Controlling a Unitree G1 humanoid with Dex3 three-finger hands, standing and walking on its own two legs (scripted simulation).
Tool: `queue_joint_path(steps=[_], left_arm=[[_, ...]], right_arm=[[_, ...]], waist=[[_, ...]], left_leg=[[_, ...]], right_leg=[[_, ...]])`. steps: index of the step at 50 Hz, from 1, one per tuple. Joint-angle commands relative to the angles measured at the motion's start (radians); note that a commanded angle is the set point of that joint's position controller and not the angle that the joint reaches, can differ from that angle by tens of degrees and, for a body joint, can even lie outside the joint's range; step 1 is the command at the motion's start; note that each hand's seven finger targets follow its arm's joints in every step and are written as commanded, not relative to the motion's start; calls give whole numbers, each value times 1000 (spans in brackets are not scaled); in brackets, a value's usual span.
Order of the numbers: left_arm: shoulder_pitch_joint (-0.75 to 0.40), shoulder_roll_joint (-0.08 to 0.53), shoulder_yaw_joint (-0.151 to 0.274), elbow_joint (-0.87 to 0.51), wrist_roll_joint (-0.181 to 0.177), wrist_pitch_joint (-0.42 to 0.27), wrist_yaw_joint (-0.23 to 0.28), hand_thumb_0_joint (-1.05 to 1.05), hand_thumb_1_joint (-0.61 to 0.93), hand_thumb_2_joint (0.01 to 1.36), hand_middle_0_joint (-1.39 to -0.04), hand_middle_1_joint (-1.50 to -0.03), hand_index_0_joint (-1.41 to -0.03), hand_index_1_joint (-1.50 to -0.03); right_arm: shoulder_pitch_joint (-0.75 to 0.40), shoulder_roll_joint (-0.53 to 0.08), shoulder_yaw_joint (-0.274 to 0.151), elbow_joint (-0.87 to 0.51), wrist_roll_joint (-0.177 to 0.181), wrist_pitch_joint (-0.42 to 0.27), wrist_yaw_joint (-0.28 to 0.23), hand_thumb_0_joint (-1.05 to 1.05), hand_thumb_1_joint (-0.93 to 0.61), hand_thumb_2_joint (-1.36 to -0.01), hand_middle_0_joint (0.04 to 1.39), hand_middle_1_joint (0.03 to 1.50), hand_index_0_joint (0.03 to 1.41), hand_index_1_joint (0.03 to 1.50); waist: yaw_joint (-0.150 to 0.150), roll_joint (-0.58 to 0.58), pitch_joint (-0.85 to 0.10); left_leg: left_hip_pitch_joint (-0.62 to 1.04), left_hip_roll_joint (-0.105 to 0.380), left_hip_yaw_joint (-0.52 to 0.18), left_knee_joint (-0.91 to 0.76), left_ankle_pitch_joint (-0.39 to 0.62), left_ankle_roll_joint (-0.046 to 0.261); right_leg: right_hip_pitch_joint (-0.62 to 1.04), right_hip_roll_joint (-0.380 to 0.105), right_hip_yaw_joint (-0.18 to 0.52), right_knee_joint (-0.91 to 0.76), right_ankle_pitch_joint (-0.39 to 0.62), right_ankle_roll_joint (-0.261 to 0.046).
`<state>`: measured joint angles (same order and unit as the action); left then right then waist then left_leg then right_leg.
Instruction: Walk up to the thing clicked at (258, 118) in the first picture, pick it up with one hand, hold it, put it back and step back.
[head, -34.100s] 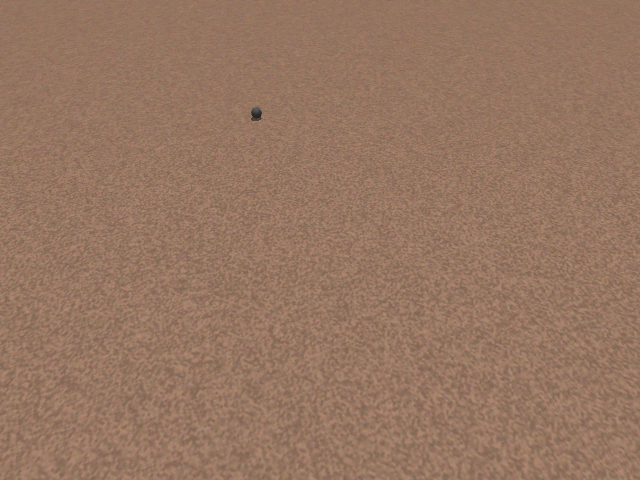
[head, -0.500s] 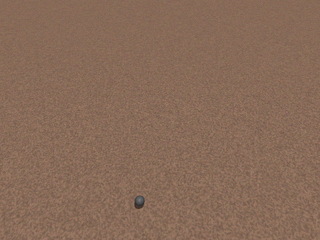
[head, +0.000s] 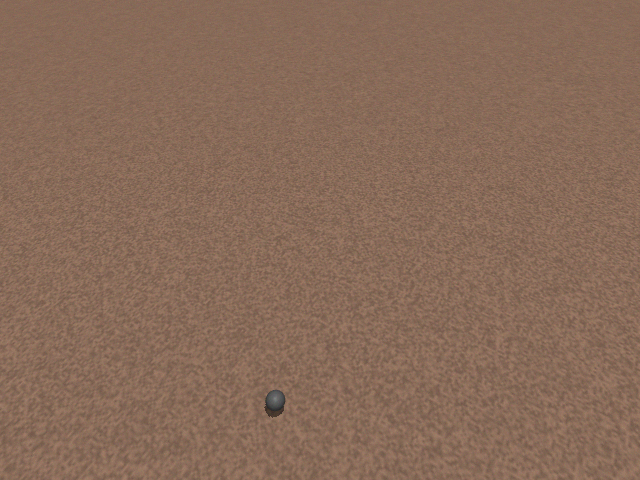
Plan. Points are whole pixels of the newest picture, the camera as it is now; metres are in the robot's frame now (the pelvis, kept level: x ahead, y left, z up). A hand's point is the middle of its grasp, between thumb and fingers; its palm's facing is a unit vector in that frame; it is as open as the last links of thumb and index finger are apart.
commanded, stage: stand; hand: left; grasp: from above
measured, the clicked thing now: (275, 400) +0.46 +0.20 -0.75
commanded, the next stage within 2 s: step back in 1.20 s
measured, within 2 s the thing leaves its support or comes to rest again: neither
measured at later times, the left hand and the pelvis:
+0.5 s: hand out of the picture +0.08 +0.24 -0.16, palm faces +0.02 -0.94 -0.33, open 7.4 cm; pelvis +0.01 -0.01 +0.00, yaw +0 degrees
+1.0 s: hand out of the picture +0.08 +0.24 -0.16, palm faces +0.01 -0.94 -0.34, open 7.4 cm; pelvis +0.01 -0.01 +0.00, yaw +0 degrees
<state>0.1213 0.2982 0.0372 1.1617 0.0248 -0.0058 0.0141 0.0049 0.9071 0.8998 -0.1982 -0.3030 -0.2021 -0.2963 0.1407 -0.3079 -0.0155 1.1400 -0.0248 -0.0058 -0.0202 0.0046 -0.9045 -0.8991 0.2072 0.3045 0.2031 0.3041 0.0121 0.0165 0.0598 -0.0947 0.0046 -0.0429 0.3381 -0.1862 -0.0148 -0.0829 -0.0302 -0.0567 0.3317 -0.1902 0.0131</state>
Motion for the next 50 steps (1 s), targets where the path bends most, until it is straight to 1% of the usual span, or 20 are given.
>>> queue_joint_path(steps=[1, 2, 6, 8, 11, 13, 16, 19, 21, 23, 25, 28, 30, 34, 35, 40, 44, 45, 48, 50], left_arm=[[-41, 204, 30, -59, -8, -15, 14, 0, 899, 900, -200, -300, -200, -300], [-38, 208, 32, -57, -6, -14, 14, 0, 899, 900, -200, -300, -200, -300], [-48, 206, 31, -59, -7, -16, 15, 0, 899, 900, -200, -300, -200, -300], [-49, 207, 30, -54, -8, -15, 12, 0, 899, 900, -200, -300, -200, -300], [-45, 203, 26, -56, -7, -19, 11, 0, 899, 900, -200, -300, -200, -300], [-47, 209, 28, -55, -8, -19, 11, 0, 899, 900, -200, -300, -200, -300], [-50, 211, 29, -60, -12, -22, 11, 0, 899, 900, -200, -300, -200, -300], [-47, 211, 28, -55, -11, -21, 12, 0, 899, 900, -200, -300, -200, -300], [-56, 220, 30, -58, -11, -20, 11, 0, 899, 900, -200, -300, -200, -300], [-57, 219, 30, -63, -11, -21, 11, 0, 899, 900, -200, -300, -200, -300], [-59, 223, 31, -64, -12, -21, 10, 0, 899, 900, -200, -300, -200, -300], [-53, 219, 31, -64, -14, -24, 11, 0, 899, 900, -200, -300, -200, -300], [-53, 219, 30, -62, -14, -23, 11, 0, 899, 900, -200, -300, -200, -300], [-55, 217, 27, -65, -13, -21, 8, 0, 899, 900, -200, -300, -200, -300], [-57, 219, 28, -66, -13, -21, 9, 0, 900, 900, -200, -300, -200, -300], [-58, 225, 27, -69, -13, -24, 7, 0, 900, 900, -200, -300, -200, -300], [-51, 228, 25, -71, -11, -25, 6, 0, 900, 900, -200, -300, -200, -300], [-57, 229, 25, -74, -11, -25, 5, 0, 900, 900, -200, -300, -200, -300], [-64, 234, 26, -76, -12, -25, 4, 0, 900, 900, -200, -300, -200, -300], [-56, 233, 25, -77, -13, -25, 4, 0, 900, 900, -200, -300, -200, -300]], right_arm=[[-40, -192, -30, -52, 4, -21, -10, 0, -900, -900, 200, 300, 200, 300], [-44, -197, -32, -52, 5, -21, -10, 0, -900, -900, 200, 300, 200, 300], [-41, -195, -30, -51, 4, -22, -9, 0, -900, -900, 200, 300, 200, 300], [-46, -198, -29, -51, 6, -19, -9, 0, -900, -900, 200, 300, 200, 300], [-48, -201, -29, -54, 6, -19, -6, 0, -900, -900, 200, 300, 200, 300], [-57, -201, -30, -55, 8, -20, -6, 0, -900, -900, 200, 300, 200, 300], [-44, -205, -28, -50, 7, -24, -7, 0, -900, -900, 200, 300, 200, 300], [-56, -204, -28, -52, 7, -20, -6, 0, -900, -900, 200, 300, 200, 300], [-57, -205, -28, -54, 8, -19, -7, 0, -900, -900, 200, 300, 200, 300], [-60, -206, -28, -56, 7, -20, -7, 0, -900, -900, 200, 300, 200, 300], [-58, -211, -27, -56, 7, -22, -6, 0, -900, -900, 200, 300, 200, 300], [-56, -210, -25, -58, 9, -24, -7, 0, -900, -900, 200, 300, 200, 300], [-60, -214, -26, -58, 8, -22, -8, 0, -900, -900, 200, 300, 200, 300], [-61, -214, -23, -57, 9, -22, -7, 0, -900, -900, 200, 300, 200, 300], [-61, -227, -27, -59, 10, -23, -8, 0, -900, -900, 200, 300, 200, 300], [-61, -219, -23, -60, 9, -22, -5, 0, -900, -900, 200, 300, 200, 300], [-69, -218, -24, -61, 10, -21, -1, 0, -900, -900, 200, 300, 200, 300], [-63, -221, -24, -63, 10, -20, 0, 0, -900, -900, 200, 300, 200, 300], [-64, -222, -24, -61, 10, -22, 1, 0, -900, -900, 200, 300, 200, 300], [-63, -225, -25, -60, 9, -22, 1, 0, -900, -900, 200, 300, 200, 300]], waist=[[0, 4, -48], [1, 1, -48], [-1, -14, -56], [-3, -20, -45], [-2, -19, -49], [-2, -22, -50], [-5, -5, -86], [-2, -21, -68], [-4, -21, -72], [-1, -15, -83], [-5, -7, -85], [-4, -8, -109], [-4, -21, -96], [-3, -17, -70], [-5, -2, -88], [-5, -15, -69], [-3, -21, -55], [-9, -13, -59], [-9, -10, -71], [-6, -6, -72]], left_leg=[[-37, 99, -76, -62, 127, 32], [-32, 100, -78, -66, 118, 30], [-33, 105, -76, -58, 169, 32], [-36, 101, -73, -63, 120, 32], [-46, 102, -74, -62, 128, 32], [-29, 103, -73, -57, 141, 31], [0, 111, -68, -44, 223, 30], [-25, 105, -68, -55, 174, 32], [-16, 108, -69, -56, 184, 28], [-17, 110, -67, -50, 219, 29], [-19, 109, -66, -53, 213, 30], [5, 116, -63, -35, 292, 33], [-2, 113, -64, -45, 253, 32], [-1, 115, -67, -56, 234, 26], [1, 118, -65, -51, 231, 32], [-13, 116, -65, -59, 218, 29], [-18, 113, -69, -65, 179, 28], [-24, 111, -65, -71, 141, 30], [-20, 116, -69, -72, 172, 28], [-25, 114, -70, -77, 153, 28]], right_leg=[[17, -98, 95, -55, 94, -24], [11, -95, 93, -54, 76, -25], [25, -95, 88, -51, 110, -23], [11, -95, 94, -63, 77, -21], [21, -96, 92, -67, 78, -21], [11, -98, 94, -65, 93, -23], [37, -105, 95, -49, 190, -27], [36, -102, 91, -61, 149, -23], [33, -100, 92, -61, 140, -25], [50, -104, 89, -50, 180, -28], [49, -104, 92, -49, 182, -28], [68, -110, 87, -33, 275, -26], [56, -104, 82, -41, 233, -22], [32, -102, 85, -50, 194, -25], [45, -105, 89, -52, 194, -26], [42, -106, 90, -56, 191, -26], [24, -102, 91, -71, 144, -25], [18, -101, 93, -75, 109, -24], [33, -105, 95, -66, 132, -30], [31, -100, 92, -67, 109, -29]])
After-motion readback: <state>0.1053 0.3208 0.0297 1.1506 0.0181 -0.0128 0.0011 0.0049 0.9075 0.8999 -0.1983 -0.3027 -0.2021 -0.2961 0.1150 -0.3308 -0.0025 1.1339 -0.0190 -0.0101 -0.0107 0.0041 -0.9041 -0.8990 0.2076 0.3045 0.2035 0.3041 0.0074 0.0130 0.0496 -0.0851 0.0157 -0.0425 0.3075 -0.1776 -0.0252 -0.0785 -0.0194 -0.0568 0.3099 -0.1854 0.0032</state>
